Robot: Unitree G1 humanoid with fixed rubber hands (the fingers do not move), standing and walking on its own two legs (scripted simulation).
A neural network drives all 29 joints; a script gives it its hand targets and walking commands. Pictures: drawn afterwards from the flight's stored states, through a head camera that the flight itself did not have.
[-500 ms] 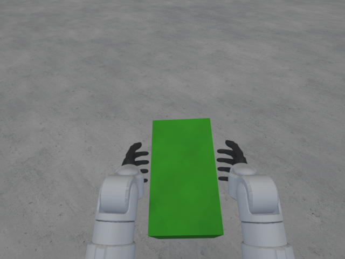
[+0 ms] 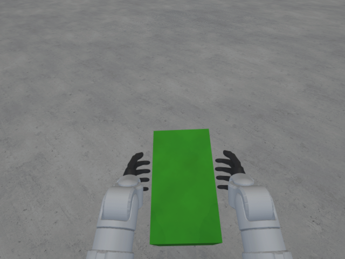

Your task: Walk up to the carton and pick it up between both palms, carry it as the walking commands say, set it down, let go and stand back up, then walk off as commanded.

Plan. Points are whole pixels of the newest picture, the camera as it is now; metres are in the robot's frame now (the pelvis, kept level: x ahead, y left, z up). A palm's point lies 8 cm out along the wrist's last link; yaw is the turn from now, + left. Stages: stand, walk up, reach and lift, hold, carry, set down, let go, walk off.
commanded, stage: carry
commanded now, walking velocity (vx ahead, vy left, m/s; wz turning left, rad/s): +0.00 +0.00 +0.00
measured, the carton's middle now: (183, 188) +0.34 -0.01 -0.04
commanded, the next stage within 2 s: hold in 1.04 s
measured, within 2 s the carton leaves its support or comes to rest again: neither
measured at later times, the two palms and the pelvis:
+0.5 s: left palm (126, 190) +0.29 +0.13 +0.03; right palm (230, 187) +0.29 -0.11 +0.04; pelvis +0.01 +0.01 +0.00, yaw -1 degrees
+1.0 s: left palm (124, 192) +0.29 +0.14 +0.02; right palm (227, 191) +0.28 -0.11 +0.03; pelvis +0.00 +0.02 +0.00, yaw -1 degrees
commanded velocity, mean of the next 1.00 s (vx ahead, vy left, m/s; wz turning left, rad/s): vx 0.00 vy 0.00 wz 0.00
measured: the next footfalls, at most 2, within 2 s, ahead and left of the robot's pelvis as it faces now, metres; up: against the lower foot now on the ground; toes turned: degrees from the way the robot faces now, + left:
none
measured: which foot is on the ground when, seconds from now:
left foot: down 0.00-1.00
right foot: down 0.00-1.00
